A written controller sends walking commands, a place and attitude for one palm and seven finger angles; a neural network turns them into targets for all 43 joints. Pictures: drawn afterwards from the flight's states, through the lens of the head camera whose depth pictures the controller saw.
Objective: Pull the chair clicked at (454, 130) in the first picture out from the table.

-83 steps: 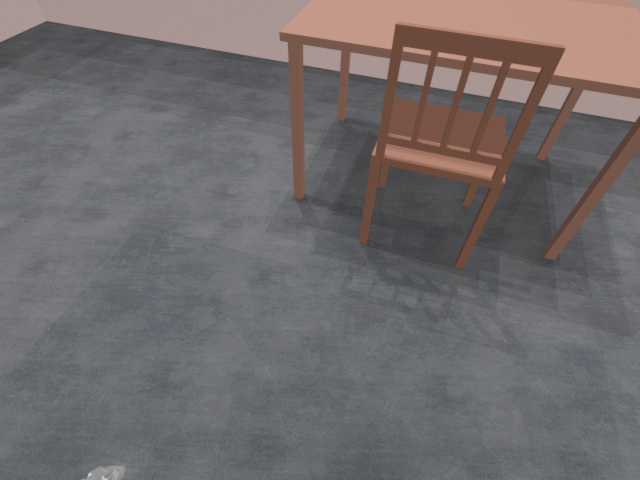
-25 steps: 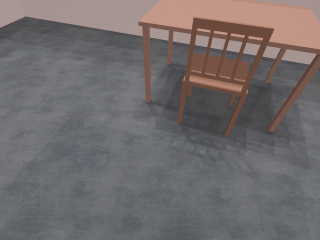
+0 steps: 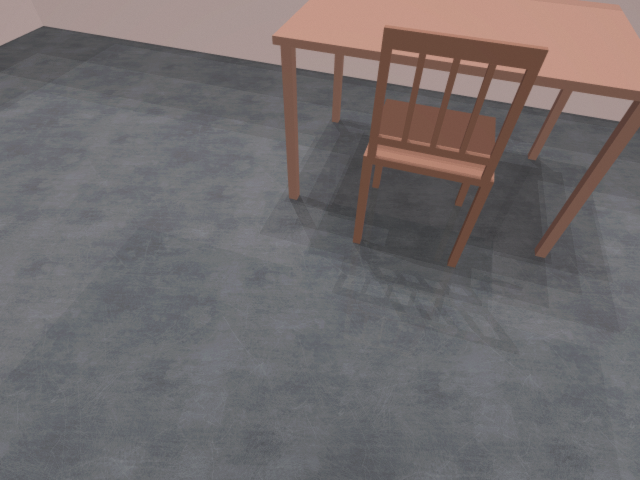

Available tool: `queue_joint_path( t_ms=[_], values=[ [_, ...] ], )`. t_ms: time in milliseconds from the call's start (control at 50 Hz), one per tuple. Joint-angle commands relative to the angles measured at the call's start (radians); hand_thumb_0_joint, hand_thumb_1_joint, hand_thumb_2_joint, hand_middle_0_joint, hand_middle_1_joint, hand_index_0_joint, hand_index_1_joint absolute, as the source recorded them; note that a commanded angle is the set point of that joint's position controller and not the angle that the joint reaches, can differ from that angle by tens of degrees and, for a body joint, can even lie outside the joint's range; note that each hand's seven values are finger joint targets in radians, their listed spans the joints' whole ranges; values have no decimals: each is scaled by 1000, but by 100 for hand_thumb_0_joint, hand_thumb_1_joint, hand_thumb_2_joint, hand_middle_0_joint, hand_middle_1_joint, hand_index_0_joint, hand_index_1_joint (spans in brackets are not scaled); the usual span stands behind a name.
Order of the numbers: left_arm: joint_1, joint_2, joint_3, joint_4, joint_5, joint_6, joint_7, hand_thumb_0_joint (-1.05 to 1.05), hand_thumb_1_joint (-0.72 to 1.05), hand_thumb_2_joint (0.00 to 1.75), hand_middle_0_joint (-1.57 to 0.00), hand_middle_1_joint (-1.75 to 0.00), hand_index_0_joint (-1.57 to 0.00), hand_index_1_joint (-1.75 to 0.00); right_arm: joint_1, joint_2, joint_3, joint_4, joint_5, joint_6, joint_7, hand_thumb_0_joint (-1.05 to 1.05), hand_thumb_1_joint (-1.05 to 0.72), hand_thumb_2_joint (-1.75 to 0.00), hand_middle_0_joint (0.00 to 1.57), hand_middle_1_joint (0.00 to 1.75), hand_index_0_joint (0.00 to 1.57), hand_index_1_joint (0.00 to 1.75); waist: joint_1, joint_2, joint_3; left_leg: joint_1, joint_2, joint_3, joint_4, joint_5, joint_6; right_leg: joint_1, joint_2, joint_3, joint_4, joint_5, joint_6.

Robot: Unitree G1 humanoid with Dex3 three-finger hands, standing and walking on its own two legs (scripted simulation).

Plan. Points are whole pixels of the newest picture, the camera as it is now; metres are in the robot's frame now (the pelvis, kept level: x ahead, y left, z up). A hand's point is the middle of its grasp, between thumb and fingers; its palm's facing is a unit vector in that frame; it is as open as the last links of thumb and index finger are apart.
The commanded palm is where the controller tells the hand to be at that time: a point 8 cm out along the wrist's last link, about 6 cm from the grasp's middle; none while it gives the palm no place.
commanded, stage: walk to a spot facing it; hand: left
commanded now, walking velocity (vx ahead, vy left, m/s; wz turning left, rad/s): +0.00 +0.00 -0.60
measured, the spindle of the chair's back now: (444, 105) +1.12 -0.29 -0.10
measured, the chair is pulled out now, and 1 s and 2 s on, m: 0.00 0.00 0.00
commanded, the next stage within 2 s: none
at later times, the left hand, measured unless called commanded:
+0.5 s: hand out of the picture +0.04 +0.15 -0.16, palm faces -0.17 -0.96 -0.22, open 7.4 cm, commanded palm none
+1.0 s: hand (229, 375) +0.31 +0.18 -0.17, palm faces -0.46 -0.87 -0.20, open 7.4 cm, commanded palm none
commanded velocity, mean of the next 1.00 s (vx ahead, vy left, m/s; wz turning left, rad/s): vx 0.23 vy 0.00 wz -0.60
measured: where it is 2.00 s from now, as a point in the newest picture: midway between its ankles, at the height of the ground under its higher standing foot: (391, 430)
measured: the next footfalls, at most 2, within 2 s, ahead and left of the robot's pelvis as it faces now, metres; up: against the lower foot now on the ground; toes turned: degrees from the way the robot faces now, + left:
left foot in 0.78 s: +0.20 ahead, +0.09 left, +0.00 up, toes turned -21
right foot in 1.36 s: +0.29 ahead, -0.22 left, +0.00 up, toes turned -53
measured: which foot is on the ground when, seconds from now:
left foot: down 0.00-0.26, up 0.28-0.76, down 0.78-1.00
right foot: down 0.00-0.78, up 0.80-1.00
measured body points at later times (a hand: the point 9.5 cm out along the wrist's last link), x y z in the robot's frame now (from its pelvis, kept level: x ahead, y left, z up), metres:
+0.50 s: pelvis +0.00 -0.03 +0.00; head +0.03 -0.05 +0.45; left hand +0.05 +0.21 -0.14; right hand +0.02 -0.30 -0.15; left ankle +0.04 +0.12 -0.67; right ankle -0.01 -0.10 -0.74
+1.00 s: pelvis +0.15 +0.02 +0.00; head +0.18 +0.04 +0.45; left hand +0.33 +0.22 -0.16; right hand +0.06 -0.21 -0.13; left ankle +0.17 +0.10 -0.74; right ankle +0.09 -0.12 -0.64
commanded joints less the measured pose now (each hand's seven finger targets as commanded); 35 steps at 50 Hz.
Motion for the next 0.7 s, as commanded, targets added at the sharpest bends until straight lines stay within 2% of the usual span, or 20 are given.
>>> queue_joint_path(
  t_ms=[0,60,100,140,160,180,200,220,240,260,280,300,320,340,380,440,520,580,620,680],
  values=[
    [25,107,36,-89,7,14,13,0,90,90,-20,-30,-20,-30,54,-100,-38,-80,-4,3,-23,0,-90,-90,20,30,20,30,-19,-8,-58,27,126,-27,33,166,13,-65,-104,133,34,278,-30],
    [32,96,48,-135,9,27,6,0,90,90,-20,-30,-20,-30,56,-119,-57,-126,-6,11,-28,0,-90,-90,20,30,20,30,-20,50,-48,22,175,-49,26,141,39,-147,-57,109,135,228,-22],
    [44,76,54,-158,11,31,0,0,90,90,-20,-30,-20,-30,47,-131,-72,-153,-7,12,-29,0,-90,-90,20,30,20,30,-14,112,-51,17,237,-79,8,164,79,-189,-16,65,252,131,-7],
    [63,47,60,-178,11,39,-5,0,90,90,-20,-30,-20,-30,31,-132,-82,-175,-8,8,-27,0,-90,-90,20,30,20,30,-3,199,-32,-21,333,-112,-28,243,152,-224,0,-8,428,-205,12],
    [68,37,64,-189,11,42,-7,0,90,90,-20,-30,-20,-30,22,-127,-85,-190,-10,7,-26,0,-90,-90,20,30,20,30,0,201,-25,-51,353,-104,-24,275,172,-210,-19,-17,461,-274,14],
    [99,26,71,-192,11,40,-10,0,90,90,-20,-30,-20,-30,-8,-123,-89,-201,-13,7,-26,0,-90,-90,20,30,20,30,24,188,-20,-85,351,-67,20,296,159,-163,-40,-13,417,-257,9],
    [149,22,76,-185,13,35,-13,0,90,90,-20,-30,-20,-30,-27,-120,-91,-210,-15,10,-24,0,-90,-90,20,30,20,30,52,157,-27,-119,321,-10,103,267,119,-89,-43,-28,318,-170,7],
    [230,40,84,-165,17,25,-16,0,90,90,-20,-30,-20,-30,-31,-114,-89,-217,-12,15,-20,0,-90,-90,20,30,20,30,86,40,-59,-195,258,57,265,87,61,27,-47,-8,153,-38,-1],
    [258,143,102,-165,31,6,-6,0,90,90,-20,-30,-20,-30,6,-26,-75,-241,-5,24,-11,0,-90,-90,20,30,20,30,80,-330,-46,-430,77,166,581,-313,-32,108,-270,394,-91,-32,-74],
    [283,165,102,-175,12,7,3,0,90,90,-20,-30,-20,-30,-40,-34,-70,-271,-8,26,-9,0,-90,-90,20,30,20,30,101,-322,-14,-490,30,33,708,-400,-37,6,-364,595,-237,-156,-156],
    [239,147,105,-189,12,7,9,0,90,90,-20,-30,-20,-30,-78,-42,-74,-273,-8,28,-7,0,-90,-90,20,30,20,30,85,-241,47,-507,54,-49,767,-310,-28,-73,-329,631,-292,-393,-159],
    [178,114,99,-203,11,1,8,0,90,90,-20,-30,-20,-30,-57,-50,-78,-263,-12,20,-1,0,-90,-90,20,30,20,30,47,-170,71,-518,75,-63,765,-207,-29,-85,-294,578,-283,-438,-166],
    [144,89,94,-211,10,-7,6,0,90,90,-20,-30,-20,-30,-24,-53,-81,-242,-17,14,5,0,-90,-90,20,30,20,30,22,-104,46,-489,90,-49,746,-149,-36,-72,-263,503,-258,-394,-169],
    [141,73,91,-213,10,-19,4,0,90,90,-20,-30,-20,-30,6,-38,-80,-226,-22,8,9,0,-90,-90,20,30,20,30,10,-75,8,-472,89,-37,728,-98,-44,-34,-230,437,-237,-312,-168],
    [187,57,92,-191,8,-36,0,0,90,90,-20,-30,-20,-30,23,-16,-80,-215,-22,3,12,0,-90,-90,20,30,20,30,13,-72,-30,-468,85,-22,700,-59,-51,13,-199,376,-213,-208,-170],
    [237,46,95,-169,11,-49,-2,0,90,90,-20,-30,-20,-30,18,3,-79,-224,-22,-7,14,0,-90,-90,20,30,20,30,23,-82,-40,-505,85,-13,657,-42,-58,70,-190,363,-204,-158,-184],
    [299,33,93,-141,16,-55,-4,0,90,90,-20,-30,-20,-30,-35,19,-77,-252,-19,-17,15,0,-90,-90,20,30,20,30,49,-106,-26,-531,77,-7,577,-52,-62,102,-183,400,-202,-138,-196],
    [300,38,95,-139,19,-55,-1,0,90,90,-20,-30,-20,-30,-58,23,-74,-275,-16,-27,15,0,-90,-90,20,30,20,30,52,-113,-20,-508,66,-9,487,-72,-59,101,-186,425,-193,-114,-208],
    [293,46,98,-139,22,-52,1,0,90,90,-20,-30,-20,-30,-72,28,-73,-286,-11,-34,14,0,-90,-90,20,30,20,30,57,-130,-13,-450,53,-7,414,-105,-52,68,-191,437,-173,-90,-209],
    [240,61,106,-156,21,-44,1,0,90,90,-20,-30,-20,-30,-32,31,-71,-292,-2,-46,10,0,-90,-90,20,30,20,30,33,-144,-4,-268,20,0,265,-119,-35,-41,-167,429,-127,-56,-193]
  ],
)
